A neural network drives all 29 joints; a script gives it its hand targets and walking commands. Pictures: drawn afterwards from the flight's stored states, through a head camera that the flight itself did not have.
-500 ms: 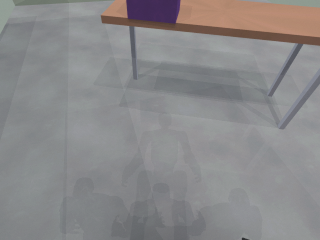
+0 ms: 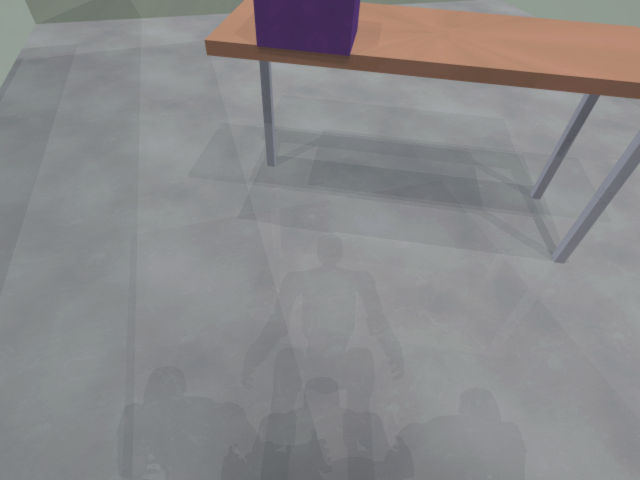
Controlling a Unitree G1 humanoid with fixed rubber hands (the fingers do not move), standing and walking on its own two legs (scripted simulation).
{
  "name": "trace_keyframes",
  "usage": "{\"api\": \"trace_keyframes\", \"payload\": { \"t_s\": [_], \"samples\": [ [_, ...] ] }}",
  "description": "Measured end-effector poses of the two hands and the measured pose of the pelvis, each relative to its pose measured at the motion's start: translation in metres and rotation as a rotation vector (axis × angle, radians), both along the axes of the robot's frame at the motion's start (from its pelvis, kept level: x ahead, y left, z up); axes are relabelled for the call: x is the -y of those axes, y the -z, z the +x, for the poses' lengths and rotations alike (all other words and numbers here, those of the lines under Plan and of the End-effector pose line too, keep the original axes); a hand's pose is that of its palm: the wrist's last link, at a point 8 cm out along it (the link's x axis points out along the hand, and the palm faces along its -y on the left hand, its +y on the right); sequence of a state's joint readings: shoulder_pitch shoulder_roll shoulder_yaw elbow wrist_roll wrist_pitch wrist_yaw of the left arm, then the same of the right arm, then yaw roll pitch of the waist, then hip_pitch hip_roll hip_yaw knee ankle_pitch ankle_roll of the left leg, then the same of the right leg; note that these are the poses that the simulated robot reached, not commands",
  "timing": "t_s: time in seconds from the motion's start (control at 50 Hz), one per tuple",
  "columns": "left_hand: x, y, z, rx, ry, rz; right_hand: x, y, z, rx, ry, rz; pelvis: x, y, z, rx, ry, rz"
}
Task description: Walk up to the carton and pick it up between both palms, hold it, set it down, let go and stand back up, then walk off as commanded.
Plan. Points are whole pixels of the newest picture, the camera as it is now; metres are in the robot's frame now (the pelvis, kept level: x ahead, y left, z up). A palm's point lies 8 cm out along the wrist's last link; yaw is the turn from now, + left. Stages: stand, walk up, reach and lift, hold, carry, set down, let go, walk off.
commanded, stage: stand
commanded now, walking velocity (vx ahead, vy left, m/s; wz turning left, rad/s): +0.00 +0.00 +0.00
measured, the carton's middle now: out of the picture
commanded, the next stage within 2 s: none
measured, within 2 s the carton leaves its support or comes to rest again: neither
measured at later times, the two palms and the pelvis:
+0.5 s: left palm out of the picture +0.06 +0.25 -0.13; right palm out of the picture +0.07 -0.24 -0.12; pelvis -0.01 +0.00 +0.00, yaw +0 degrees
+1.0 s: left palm out of the picture +0.05 +0.25 -0.13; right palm out of the picture +0.07 -0.24 -0.12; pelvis -0.01 +0.00 +0.00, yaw +0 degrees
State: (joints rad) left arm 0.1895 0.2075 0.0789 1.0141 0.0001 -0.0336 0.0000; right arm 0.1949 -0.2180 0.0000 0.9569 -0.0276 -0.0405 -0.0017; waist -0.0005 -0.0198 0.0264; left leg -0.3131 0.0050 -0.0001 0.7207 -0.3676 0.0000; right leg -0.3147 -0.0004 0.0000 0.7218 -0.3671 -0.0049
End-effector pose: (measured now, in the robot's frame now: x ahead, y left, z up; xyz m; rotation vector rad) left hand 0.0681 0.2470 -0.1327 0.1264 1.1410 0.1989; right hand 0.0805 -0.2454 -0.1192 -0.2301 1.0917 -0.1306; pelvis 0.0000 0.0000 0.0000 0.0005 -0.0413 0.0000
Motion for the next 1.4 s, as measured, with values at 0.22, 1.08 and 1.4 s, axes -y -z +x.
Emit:
{"api": "trace_keyframes", "payload": {
  "t_s": [0.22,1.08,1.4],
  "samples": [
    [-0.001,0.000,-0.006,-0.003,-0.002,0.000,0.000,0.000,-0.007,-0.007,0.003,-0.002,-0.001,0.000,-0.004,0.006,0.000,-0.001],
    [-0.002,-0.002,-0.015,-0.031,-0.006,-0.003,-0.001,-0.003,-0.013,-0.028,0.004,-0.004,-0.002,-0.005,-0.007,-0.008,0.001,-0.002],
    [-0.003,-0.002,-0.015,-0.037,-0.008,-0.002,-0.001,-0.004,-0.012,-0.034,0.003,-0.003,-0.002,-0.006,-0.006,-0.013,0.001,-0.002]
  ]
}}
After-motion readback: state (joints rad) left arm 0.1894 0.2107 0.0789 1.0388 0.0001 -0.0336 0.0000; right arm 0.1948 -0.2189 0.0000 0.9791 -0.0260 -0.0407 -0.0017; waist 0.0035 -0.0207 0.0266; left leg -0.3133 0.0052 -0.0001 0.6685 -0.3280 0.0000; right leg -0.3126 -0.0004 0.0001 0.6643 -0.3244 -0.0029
